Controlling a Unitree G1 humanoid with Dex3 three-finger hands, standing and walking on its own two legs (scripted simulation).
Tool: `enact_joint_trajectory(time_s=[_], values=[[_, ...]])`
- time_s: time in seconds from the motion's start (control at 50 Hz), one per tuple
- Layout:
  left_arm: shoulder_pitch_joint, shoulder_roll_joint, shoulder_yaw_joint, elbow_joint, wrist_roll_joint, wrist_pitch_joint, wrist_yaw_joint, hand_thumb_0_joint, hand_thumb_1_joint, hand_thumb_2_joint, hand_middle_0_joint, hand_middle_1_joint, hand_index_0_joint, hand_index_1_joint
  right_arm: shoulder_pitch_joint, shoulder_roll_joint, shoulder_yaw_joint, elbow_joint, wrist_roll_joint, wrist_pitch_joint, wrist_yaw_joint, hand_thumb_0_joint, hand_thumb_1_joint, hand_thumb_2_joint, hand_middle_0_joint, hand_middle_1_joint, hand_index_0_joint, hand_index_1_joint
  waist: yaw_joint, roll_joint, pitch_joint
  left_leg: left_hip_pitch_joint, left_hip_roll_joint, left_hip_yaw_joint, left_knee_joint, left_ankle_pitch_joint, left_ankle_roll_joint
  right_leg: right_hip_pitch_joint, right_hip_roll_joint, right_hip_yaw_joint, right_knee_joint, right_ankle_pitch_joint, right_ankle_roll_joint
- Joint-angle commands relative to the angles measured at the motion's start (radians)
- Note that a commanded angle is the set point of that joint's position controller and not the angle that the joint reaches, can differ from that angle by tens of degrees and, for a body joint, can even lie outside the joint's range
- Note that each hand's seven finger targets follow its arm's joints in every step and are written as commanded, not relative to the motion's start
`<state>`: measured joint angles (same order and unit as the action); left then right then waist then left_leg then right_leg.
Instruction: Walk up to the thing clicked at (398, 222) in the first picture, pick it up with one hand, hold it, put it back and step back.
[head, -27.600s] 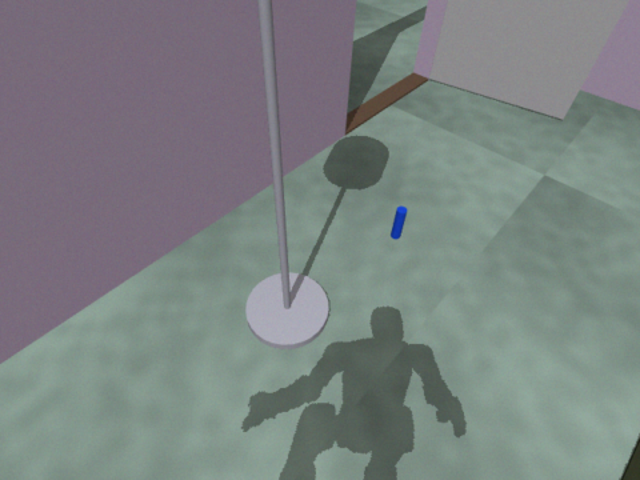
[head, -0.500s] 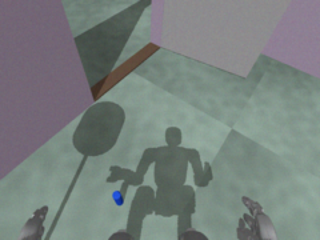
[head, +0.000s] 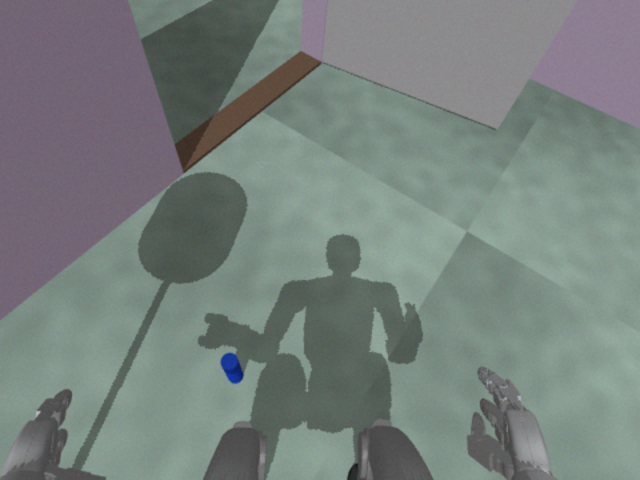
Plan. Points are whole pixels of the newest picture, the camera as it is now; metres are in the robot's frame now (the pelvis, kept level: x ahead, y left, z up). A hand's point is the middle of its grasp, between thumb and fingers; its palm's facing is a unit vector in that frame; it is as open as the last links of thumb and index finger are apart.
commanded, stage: go down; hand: left
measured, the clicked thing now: (232, 369) +0.38 +0.18 -0.59
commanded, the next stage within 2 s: approach in 1.76 s
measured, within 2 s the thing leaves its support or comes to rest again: neither
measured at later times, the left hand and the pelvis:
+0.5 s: hand (100, 391) +0.26 +0.33 -0.22, palm faces +0.08 -0.98 -0.17, open 17.4 cm; pelvis -0.05 +0.00 -0.15, yaw -1 degrees
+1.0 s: hand (102, 370) +0.30 +0.35 -0.26, palm faces +0.04 -0.99 -0.12, open 17.5 cm; pelvis -0.07 +0.00 -0.23, yaw -3 degrees
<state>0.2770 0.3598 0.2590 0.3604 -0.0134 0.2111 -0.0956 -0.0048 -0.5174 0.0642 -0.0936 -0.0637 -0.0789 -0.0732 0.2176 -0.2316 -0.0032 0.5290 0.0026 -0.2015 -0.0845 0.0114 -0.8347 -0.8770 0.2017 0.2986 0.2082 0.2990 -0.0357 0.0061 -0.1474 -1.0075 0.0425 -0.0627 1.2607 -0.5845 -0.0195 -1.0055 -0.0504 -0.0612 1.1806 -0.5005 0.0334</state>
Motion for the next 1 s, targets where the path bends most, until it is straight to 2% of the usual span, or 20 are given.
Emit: enact_joint_trajectory(time_s=[0.0,0.02,0.06,0.12,0.2,0.22,0.24,0.32,0.34,0.36,0.4,0.46,0.5,0.54,0.66,0.68,0.7,0.78,0.82,0.98], values=[[-0.246,0.249,0.151,-0.003,-0.036,-0.201,-0.068,0.0,-0.587,0.029,-0.084,-0.05,-0.084,-0.049,-0.02,-0.17,-0.073,-0.104,-0.003,-0.08,-0.005,0.0,-0.901,-0.895,0.2,0.299,0.199,0.299,-0.032,0.048,-0.173,-0.077,-0.034,0.041,-0.051,0.059,0.037,-0.035,0.03,0.03,-0.013,0.005,-0.042],[-0.275,0.274,0.161,0.019,-0.051,-0.243,-0.101,0.0,-0.597,0.031,-0.086,-0.064,-0.09,-0.059,-0.018,-0.181,-0.075,-0.098,-0.002,-0.089,-0.002,0.0,-0.92,-0.899,0.2,0.299,0.199,0.299,-0.036,0.053,-0.209,-0.103,-0.033,0.034,-0.019,0.044,0.038,-0.065,0.025,0.044,0.017,-0.007,-0.04],[-0.296,0.3,0.179,0.03,-0.07,-0.317,-0.158,0.0,-0.561,0.022,-0.078,-0.039,-0.08,-0.034,-0.007,-0.191,-0.077,-0.086,-0.003,-0.098,0.003,0.0,-0.927,-0.901,0.2,0.299,0.2,0.299,-0.013,0.091,-0.307,-0.112,-0.035,0.027,0.015,0.06,0.032,-0.089,0.018,0.06,0.073,0.0,-0.043],[-0.33,0.387,0.251,0.06,-0.091,-0.39,-0.217,0.0,-0.588,0.0,-0.072,-0.016,-0.07,-0.013,-0.003,-0.218,-0.072,-0.065,0.0,-0.088,0.005,0.0,-0.883,-0.891,0.2,0.299,0.2,0.299,0.018,0.146,-0.409,-0.125,-0.034,0.006,0.054,0.114,0.018,-0.145,0.015,0.049,0.165,0.045,-0.05],[-0.354,0.405,0.311,0.207,-0.112,-0.449,-0.264,0.0,-0.558,0.017,-0.055,-0.024,-0.054,-0.02,-0.008,-0.239,-0.067,-0.045,0.006,-0.066,0.014,0.0,-0.874,-0.891,0.2,0.299,0.2,0.299,0.042,0.129,-0.429,-0.216,-0.034,-0.005,0.117,0.11,0.017,-0.242,0.022,0.025,0.261,0.049,-0.058],[-0.308,0.402,0.33,0.278,-0.116,-0.453,-0.277,0.0,-0.529,0.018,-0.051,-0.021,-0.052,-0.014,-0.013,-0.243,-0.062,-0.041,0.007,-0.06,0.016,0.0,-0.871,-0.891,0.2,0.299,0.2,0.299,0.051,0.132,-0.455,-0.22,-0.032,-0.011,0.129,0.147,0.015,-0.246,0.022,0.019,0.289,0.082,-0.06],[-0.339,0.427,0.353,0.24,-0.128,-0.469,-0.29,0.0,-0.518,0.028,-0.047,-0.025,-0.047,-0.02,-0.014,-0.249,-0.065,-0.039,0.007,-0.054,0.019,0.0,-0.869,-0.891,0.2,0.299,0.2,0.299,0.064,0.137,-0.476,-0.231,-0.036,-0.007,0.145,0.159,0.016,-0.247,0.021,0.02,0.301,0.088,-0.063],[-0.431,0.446,0.357,0.236,-0.149,-0.514,-0.365,0.0,-0.53,0.028,-0.042,-0.031,-0.043,-0.025,-0.011,-0.26,-0.068,-0.011,0.005,-0.046,0.024,0.0,-0.873,-0.893,0.2,0.299,0.2,0.299,0.036,0.121,-0.546,-0.262,-0.039,0.006,0.242,0.246,0.024,-0.287,0.02,0.021,0.354,0.149,-0.065],[-0.481,0.471,0.373,0.233,-0.154,-0.532,-0.378,0.0,-0.523,0.029,-0.044,-0.034,-0.044,-0.028,-0.009,-0.261,-0.067,-0.001,0.002,-0.048,0.025,0.0,-0.874,-0.893,0.2,0.299,0.2,0.299,0.02,0.114,-0.554,-0.295,-0.042,0.011,0.272,0.24,0.027,-0.299,0.02,0.022,0.368,0.143,-0.063],[-0.519,0.532,0.413,0.214,-0.161,-0.551,-0.386,0.0,-0.529,0.031,-0.04,-0.032,-0.042,-0.025,-0.01,-0.264,-0.065,0.002,0.002,-0.049,0.023,0.0,-0.876,-0.894,0.2,0.3,0.2,0.299,0.029,0.103,-0.554,-0.328,-0.044,0.018,0.29,0.216,0.032,-0.295,0.021,0.029,0.372,0.126,-0.06],[-0.583,0.531,0.412,0.243,-0.167,-0.584,-0.409,0.0,-0.53,0.048,-0.029,-0.045,-0.035,-0.035,-0.013,-0.268,-0.063,0.019,0.0,-0.054,0.022,0.0,-0.881,-0.895,0.201,0.3,0.2,0.3,-0.001,0.106,-0.55,-0.352,-0.04,0.01,0.322,0.183,0.034,-0.356,0.021,0.028,0.407,0.1,-0.06],[-0.663,0.555,0.432,0.296,-0.179,-0.625,-0.436,0.0,-0.53,0.076,-0.02,-0.063,-0.029,-0.053,-0.018,-0.276,-0.06,0.033,-0.004,-0.056,0.018,0.0,-0.88,-0.896,0.201,0.3,0.2,0.3,-0.011,0.101,-0.522,-0.427,-0.041,0.009,0.358,0.07,0.04,-0.423,0.022,0.031,0.432,0.013,-0.058],[-0.695,0.589,0.443,0.316,-0.178,-0.636,-0.46,0.0,-0.516,0.086,-0.019,-0.069,-0.027,-0.059,-0.018,-0.273,-0.048,0.038,-0.006,-0.054,0.018,0.0,-0.877,-0.896,0.201,0.3,0.2,0.3,-0.004,0.103,-0.531,-0.461,-0.041,0.014,0.367,0.016,0.042,-0.421,0.02,0.042,0.429,-0.034,-0.055],[-0.678,0.584,0.441,0.367,-0.179,-0.63,-0.485,0.0,-0.511,0.091,-0.021,-0.073,-0.029,-0.064,-0.023,-0.281,-0.045,0.036,-0.008,-0.052,0.02,0.0,-0.873,-0.895,0.201,0.3,0.2,0.3,0.007,0.119,-0.544,-0.462,-0.042,0.014,0.373,-0.001,0.039,-0.443,0.02,0.035,0.444,-0.05,-0.057],[-0.708,0.645,0.47,0.394,-0.185,-0.62,-0.525,0.0,-0.575,0.089,-0.025,-0.083,-0.03,-0.078,-0.018,-0.298,-0.029,0.055,-0.005,-0.043,0.028,0.0,-0.878,-0.897,0.2,0.3,0.2,0.3,0.027,0.157,-0.576,-0.485,-0.041,0.006,0.42,0.042,0.033,-0.502,0.022,0.004,0.536,-0.015,-0.065],[-0.721,0.652,0.469,0.392,-0.186,-0.621,-0.527,0.0,-0.567,0.091,-0.026,-0.09,-0.033,-0.083,-0.01,-0.302,-0.03,0.056,-0.005,-0.043,0.028,0.0,-0.877,-0.897,0.2,0.3,0.2,0.3,0.016,0.156,-0.579,-0.497,-0.042,0.005,0.429,0.047,0.033,-0.506,0.021,0.003,0.544,-0.011,-0.064],[-0.732,0.672,0.488,0.369,-0.194,-0.625,-0.531,0.0,-0.56,0.093,-0.023,-0.089,-0.032,-0.081,-0.014,-0.305,-0.027,0.06,-0.005,-0.041,0.028,0.0,-0.875,-0.897,0.201,0.3,0.2,0.3,0.032,0.168,-0.59,-0.481,-0.041,0.007,0.442,0.076,0.032,-0.509,0.02,0.005,0.557,0.013,-0.066],[-0.742,0.676,0.495,0.379,-0.199,-0.632,-0.542,0.0,-0.57,0.081,-0.028,-0.087,-0.037,-0.078,-0.02,-0.309,-0.02,0.068,-0.007,-0.038,0.032,0.0,-0.878,-0.897,0.2,0.3,0.2,0.3,0.018,0.185,-0.568,-0.481,-0.039,-0.002,0.477,0.128,0.028,-0.568,0.021,0.0,0.603,0.046,-0.069],[-0.792,0.68,0.496,0.382,-0.205,-0.64,-0.551,0.0,-0.579,0.076,-0.033,-0.093,-0.042,-0.083,-0.016,-0.312,-0.021,0.074,-0.009,-0.035,0.034,0.0,-0.88,-0.898,0.201,0.3,0.2,0.3,-0.002,0.178,-0.561,-0.51,-0.038,-0.002,0.5,0.108,0.032,-0.584,0.021,0.0,0.615,0.037,-0.067],[-0.881,0.719,0.492,0.421,-0.199,-0.644,-0.588,0.0,-0.599,0.072,-0.037,-0.098,-0.048,-0.087,-0.008,-0.337,-0.016,0.08,-0.016,-0.031,0.042,0.0,-0.878,-0.897,0.2,0.3,0.2,0.3,-0.019,0.201,-0.566,-0.546,-0.037,-0.014,0.526,0.002,0.034,-0.649,0.017,-0.015,0.664,-0.031,-0.062]])
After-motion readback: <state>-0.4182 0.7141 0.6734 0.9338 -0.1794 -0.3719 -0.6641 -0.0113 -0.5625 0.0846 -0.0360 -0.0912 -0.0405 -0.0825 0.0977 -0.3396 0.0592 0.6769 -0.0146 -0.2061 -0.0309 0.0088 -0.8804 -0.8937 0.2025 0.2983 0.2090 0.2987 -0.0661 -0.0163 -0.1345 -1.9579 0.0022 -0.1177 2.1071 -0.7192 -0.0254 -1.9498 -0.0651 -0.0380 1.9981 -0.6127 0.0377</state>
